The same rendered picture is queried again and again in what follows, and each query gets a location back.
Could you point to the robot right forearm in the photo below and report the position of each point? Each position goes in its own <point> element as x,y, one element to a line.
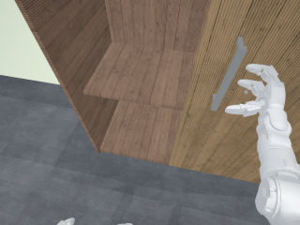
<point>274,146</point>

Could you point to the handle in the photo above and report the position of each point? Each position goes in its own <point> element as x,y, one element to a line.
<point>234,65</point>

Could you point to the right robot hand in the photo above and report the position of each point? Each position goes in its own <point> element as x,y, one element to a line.
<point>273,95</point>

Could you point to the right robot upper arm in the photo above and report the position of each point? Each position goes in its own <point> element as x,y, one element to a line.
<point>278,199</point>

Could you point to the wardrobe door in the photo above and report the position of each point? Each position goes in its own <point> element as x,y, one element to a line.
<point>222,143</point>

